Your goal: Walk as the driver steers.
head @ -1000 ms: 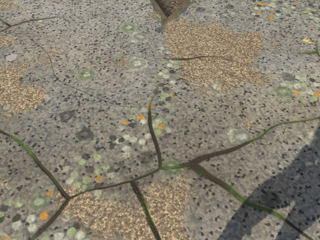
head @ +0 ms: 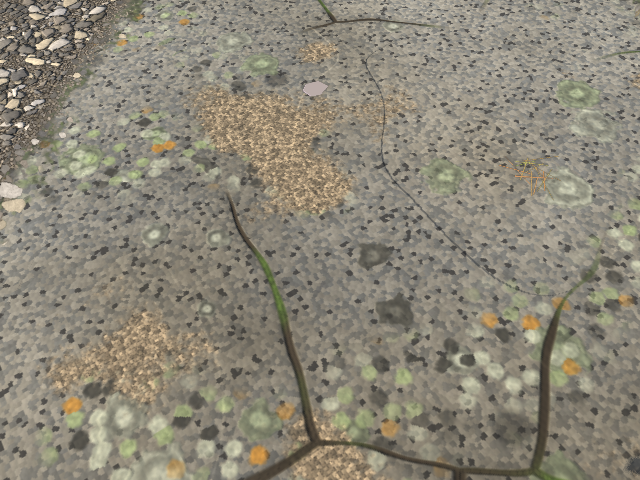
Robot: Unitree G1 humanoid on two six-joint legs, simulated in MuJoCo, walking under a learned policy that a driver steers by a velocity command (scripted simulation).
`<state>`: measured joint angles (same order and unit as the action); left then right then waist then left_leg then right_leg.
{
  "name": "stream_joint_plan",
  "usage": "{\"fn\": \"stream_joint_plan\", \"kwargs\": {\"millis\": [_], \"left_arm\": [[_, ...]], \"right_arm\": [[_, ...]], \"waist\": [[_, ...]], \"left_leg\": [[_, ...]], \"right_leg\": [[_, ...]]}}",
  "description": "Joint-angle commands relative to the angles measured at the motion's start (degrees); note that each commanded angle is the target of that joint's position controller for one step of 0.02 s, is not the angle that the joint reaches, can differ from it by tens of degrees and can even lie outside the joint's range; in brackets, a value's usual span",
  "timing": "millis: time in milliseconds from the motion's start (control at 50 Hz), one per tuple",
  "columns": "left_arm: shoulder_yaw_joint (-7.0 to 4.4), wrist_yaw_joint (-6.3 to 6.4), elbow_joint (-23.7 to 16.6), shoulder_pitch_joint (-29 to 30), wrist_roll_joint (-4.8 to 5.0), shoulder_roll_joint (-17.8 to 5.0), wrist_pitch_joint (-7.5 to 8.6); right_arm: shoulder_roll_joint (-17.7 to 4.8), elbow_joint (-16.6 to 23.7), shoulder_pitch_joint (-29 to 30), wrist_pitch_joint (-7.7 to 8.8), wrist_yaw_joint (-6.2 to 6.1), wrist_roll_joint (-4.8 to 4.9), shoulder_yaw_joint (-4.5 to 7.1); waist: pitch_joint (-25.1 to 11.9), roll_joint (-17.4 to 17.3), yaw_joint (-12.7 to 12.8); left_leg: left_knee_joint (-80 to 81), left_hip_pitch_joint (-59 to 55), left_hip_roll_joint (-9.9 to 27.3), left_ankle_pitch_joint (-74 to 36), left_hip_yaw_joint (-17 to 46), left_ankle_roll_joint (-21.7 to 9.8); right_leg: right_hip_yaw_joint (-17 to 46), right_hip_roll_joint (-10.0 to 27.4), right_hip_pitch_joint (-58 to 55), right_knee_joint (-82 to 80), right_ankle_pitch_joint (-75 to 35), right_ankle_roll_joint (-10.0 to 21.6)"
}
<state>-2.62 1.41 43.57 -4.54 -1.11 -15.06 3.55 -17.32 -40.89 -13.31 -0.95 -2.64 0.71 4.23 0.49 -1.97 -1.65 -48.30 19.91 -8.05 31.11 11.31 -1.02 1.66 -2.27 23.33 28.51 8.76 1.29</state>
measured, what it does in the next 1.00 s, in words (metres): walks ahead: left foot, then right foot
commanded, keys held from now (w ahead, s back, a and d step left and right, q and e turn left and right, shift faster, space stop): q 0.16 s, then no key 0.22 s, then w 0.62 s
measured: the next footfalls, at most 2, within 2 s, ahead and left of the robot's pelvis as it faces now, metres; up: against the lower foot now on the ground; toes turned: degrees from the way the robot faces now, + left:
left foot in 0.36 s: +0.03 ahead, +0.15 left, +0.00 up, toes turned +10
right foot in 0.90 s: +0.29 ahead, -0.06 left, +0.00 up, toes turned +9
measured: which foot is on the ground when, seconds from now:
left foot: up 0.00-0.34, down 0.36-0.92, up 0.94-1.00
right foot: down 0.00-0.36, up 0.38-0.88, down 0.90-1.00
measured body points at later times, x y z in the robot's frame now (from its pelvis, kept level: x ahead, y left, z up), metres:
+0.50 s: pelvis +0.02 +0.05 +0.01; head +0.02 +0.08 +0.46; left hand +0.08 +0.35 -0.12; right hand +0.20 -0.18 -0.08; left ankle -0.01 +0.14 -0.73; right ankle +0.05 -0.10 -0.67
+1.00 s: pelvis +0.19 +0.02 +0.00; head +0.22 +0.01 +0.45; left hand +0.30 +0.31 -0.09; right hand +0.29 -0.25 -0.13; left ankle +0.03 +0.14 -0.65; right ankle +0.25 -0.06 -0.73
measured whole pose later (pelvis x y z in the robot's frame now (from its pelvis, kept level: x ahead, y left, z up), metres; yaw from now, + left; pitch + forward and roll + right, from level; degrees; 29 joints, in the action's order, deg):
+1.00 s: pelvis +0.19 +0.02 +0.00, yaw +11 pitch +3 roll +1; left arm -2.6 -2.2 43.4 -9.2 0.6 -15.8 6.1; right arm -16.6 -44.5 -22.0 3.9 -0.1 1.6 3.1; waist -0.4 -1.3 -1.7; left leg -59.5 17.8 0.3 24.8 3.6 -1.8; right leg -3.0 -0.9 21.1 30.4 11.9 3.0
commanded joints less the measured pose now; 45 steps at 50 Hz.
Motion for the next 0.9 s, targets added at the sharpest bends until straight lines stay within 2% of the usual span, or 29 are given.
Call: {"fn": "stream_joint_plan", "kwargs": {"millis": [20, 40, 60, 100, 140, 180, 220, 260, 300, 340, 360, 380, 400, 420, 440, 460, 480, 520, 560, 660, 740, 800, 840, 860, 880, 900], "left_arm": [[-1.8, 0.42, -4.5, -3.1, 0.28, -6.2, -0.28], [-1.4, 0.47, -5.2, -1.1, 0.42, -5.5, -0.71], [-1.42, 0.63, -5.3, 0.0, 0.34, -6.0, -1.11], [-1.64, 0.97, -5.0, -0.2, -0.13, -6.8, -1.75], [-1.92, 1.39, -4.7, -1.9, -0.08, -7.5, -2.12], [-2.35, 1.55, -4.4, -3.0, 0.13, -8.6, -2.39], [-2.68, 1.19, -4.4, -2.4, 0.48, -9.8, -2.61], [-2.84, 0.63, -4.2, -2.2, 1.06, -10.5, -2.72], [-2.83, 0.22, -3.8, -2.5, 1.87, -10.8, -2.82], [-2.34, 0.09, -3.1, -2.1, 2.84, -9.8, -3.14], [-1.68, -0.15, -1.7, -5.2, 2.75, -7.7, -3.09], [-0.08, -0.89, -2.4, -6.5, 0.28, -2.9, -2.9], [-0.28, -0.77, -4.9, -3.6, -0.04, -3.3, -2.57], [-1.7, -0.47, -5.3, -0.3, 0.89, -8.3, -2.52], [-2.54, -0.76, -4.7, -0.5, 1.96, -9.6, -2.48], [-3.01, -0.7, -3.2, -2.1, 2.16, -9.4, -2.55], [-3.33, -0.69, -2.5, -2.7, 1.86, -9.7, -2.52], [-3.23, -1.24, -1.5, -3.8, 1.76, -8.1, -1.42], [-3.02, -1.74, -1.0, -3.3, 1.78, -6.9, -0.21], [-2.04, -2.41, -2.1, 0.4, 1.8, -4.8, 0.84], [-1.42, -3.11, -3.2, 3.0, 2.2, -4.7, 1.35], [-1.0, -3.73, -4.5, 4.6, 2.47, -5.0, 1.96], [-1.07, -4.07, -4.8, 3.7, 2.67, -6.0, 2.39], [-1.24, -4.08, -4.4, 1.6, 2.67, -6.4, 2.53], [-1.78, -3.85, -3.2, -2.2, 2.49, -7.2, 2.55], [-2.93, -3.3, -1.0, -9.6, 2.42, -9.3, 2.6]], "right_arm": [[-9.4, 3.1, -4.9, -0.03, 0.04, 0.47, 2.63], [-8.5, 2.9, -4.1, -1.06, -0.09, 0.44, 2.61], [-7.2, 3.3, -3.8, -1.69, 0.0, 0.26, 2.35], [-4.0, 4.6, -3.2, -2.03, 0.43, 0.76, 1.48], [-2.8, 6.6, -0.6, -1.88, 0.54, 0.65, 0.96], [-2.2, 8.1, 1.2, -1.58, 0.82, 0.1, 0.47], [-1.7, 8.7, 1.3, -1.35, 1.26, -0.24, 0.01], [-2.3, 8.8, 0.8, -1.4, 1.71, -0.25, 0.06], [-2.7, 8.8, 0.1, -1.53, 2.11, -0.27, 0.2], [-2.4, 7.1, -3.7, -1.38, 2.53, -0.44, 0.44], [-3.6, 7.0, -4.4, -1.32, 2.41, -0.77, 0.78], [-7.9, 8.1, -4.7, -1.34, 1.67, -1.22, 1.52], [-10.0, 8.9, -3.6, -0.8, 1.74, -2.22, 1.61], [-9.8, 8.1, -5.8, 0.32, 2.12, -2.25, 1.95], [-8.4, 6.7, -6.1, 1.41, 2.36, -1.82, 1.47], [-7.5, 6.4, -3.8, 2.26, 2.29, -0.97, 1.18], [-6.2, 6.1, -2.8, 2.95, 2.11, -0.43, 0.7], [-4.9, 5.5, -3.7, 3.96, 1.75, -0.75, 0.25], [-4.5, 4.9, -5.2, 4.89, 1.67, -0.88, 0.37], [-6.4, 3.2, -7.3, 5.57, 1.8, -0.37, 1.23], [-7.7, 1.4, -9.0, 5.42, 2.03, 0.14, 1.74], [-8.1, 0.2, -9.9, 5.22, 2.26, 0.57, 1.92], [-8.5, -0.2, -9.5, 4.96, 2.39, 0.82, 2.05], [-8.6, -0.3, -8.7, 4.71, 2.43, 0.88, 2.04], [-8.4, -0.3, -8.1, 4.51, 2.42, 0.73, 1.82], [-6.6, -0.3, -8.3, 4.46, 2.39, 0.25, 1.12]], "waist": [[-9.3, 7.8, 0.8], [-7.5, 6.2, 0.5], [-6.2, 6.7, 0.1], [-4.7, 9.1, 0.6], [-5.0, 10.3, 2.1], [-6.5, 10.0, 3.0], [-7.4, 10.3, 2.9], [-7.4, 11.3, 2.9], [-6.9, 11.6, 2.5], [-6.6, 10.6, 0.2], [-6.6, 8.1, 0.3], [-7.9, -5.4, 2.2], [-6.0, -14.1, 1.4], [-4.6, -10.2, -2.1], [-2.4, -8.9, -1.5], [0.1, -8.6, -0.1], [1.8, -8.9, 0.4], [2.0, -6.4, 1.2], [1.2, -4.7, 0.7], [1.5, -4.7, -1.0], [3.3, -4.4, -2.3], [4.0, -4.2, -2.6], [3.5, -4.6, -1.5], [2.8, -4.5, 0.0], [1.0, -4.1, 2.2], [-3.5, -2.5, 5.3]], "left_leg": [[-23.4, 17.4, 5.2, 2.1, -1.3, 4.4], [-24.4, 16.8, 6.3, -1.1, -2.5, 5.4], [-24.9, 15.5, 6.9, -4.2, -4.0, 6.0], [-20.9, 13.1, 7.2, -7.7, -7.7, 6.4], [-16.2, 14.0, 8.4, -8.3, -8.8, 6.6], [-10.9, 12.2, 9.8, -8.1, -9.0, 6.3], [-5.0, 7.3, 10.1, -7.8, -10.1, 5.2], [0.2, 3.6, 9.5, -8.3, -11.4, 4.1], [7.3, 0.5, 8.9, -10.2, -12.1, 2.4], [21.3, -7.9, 6.8, -19.0, -14.4, -0.4], [26.2, -13.8, 7.6, -23.8, -12.1, -1.9], [28.9, -20.9, 20.7, -35.1, 4.4, -5.5], [31.2, -15.1, 29.8, -31.2, 13.6, -15.1], [35.4, -13.1, 28.8, -13.9, 15.7, -17.1], [37.8, -13.4, 26.2, 0.8, 14.8, -14.8], [38.9, -13.5, 24.1, 5.3, 13.5, -12.2], [40.1, -13.7, 23.1, 4.3, 12.0, -11.1], [41.2, -15.0, 21.5, -1.5, 8.9, -10.3], [41.5, -18.1, 21.0, -8.0, 6.2, -10.3], [42.3, -18.3, 21.0, -14.2, 2.1, -10.9], [41.6, -16.2, 21.8, -15.1, 0.5, -11.5], [39.9, -16.4, 22.7, -16.1, 0.3, -11.5], [38.2, -16.6, 23.5, -17.4, 0.8, -10.7], [36.3, -16.0, 23.2, -19.6, 0.2, -10.0], [32.0, -14.4, 21.6, -25.8, -1.2, -8.9], [22.3, -11.2, 18.4, -33.3, -4.4, -7.1]], "right_leg": [[21.2, 22.9, -22.6, -7.1, -23.7, 13.3], [16.0, 19.7, -18.7, -8.0, -20.0, 11.7], [12.7, 18.0, -15.3, -9.1, -17.7, 11.3], [6.5, 14.9, -12.1, -11.5, -14.6, 11.2], [5.1, 16.3, -14.6, -12.1, -15.9, 12.6], [4.4, 18.1, -16.0, -11.7, -17.5, 13.6], [3.0, 18.5, -14.6, -11.4, -17.6, 13.7], [2.7, 18.8, -13.7, -11.0, -15.9, 13.5], [3.2, 19.2, -13.6, -9.6, -13.3, 12.7], [1.5, 17.4, -10.7, -5.2, -10.4, 9.6], [-0.6, 15.0, -6.5, -1.7, -4.5, 5.5], [-6.4, 9.4, 2.7, 11.3, 12.0, -0.8], [-5.3, 4.8, 10.7, 18.4, 26.9, -3.1], [-2.0, 5.6, 13.4, 27.0, 25.8, -3.1], [-0.4, 6.2, 16.6, 29.9, 21.2, -2.1], [0.0, 6.6, 18.7, 30.7, 16.7, -1.6], [0.6, 7.0, 20.1, 30.7, 12.6, -1.6], [0.4, 7.0, 20.2, 31.0, 5.7, -1.2], [0.3, 7.3, 21.3, 27.9, 0.7, -1.1], [-0.6, 6.7, 17.6, 14.3, -4.0, -2.2], [-1.4, 6.0, 14.1, 7.7, -3.8, -2.0], [-1.7, 5.8, 11.7, 4.7, -1.3, -0.5], [-2.1, 5.4, 8.0, 2.8, 0.4, 1.0], [-3.0, 4.7, 4.1, 1.0, -0.1, 1.9], [-4.4, 3.1, -2.5, -0.5, -0.3, 2.7], [-4.1, 2.8, -13.5, -1.0, -0.1, 4.1]]}}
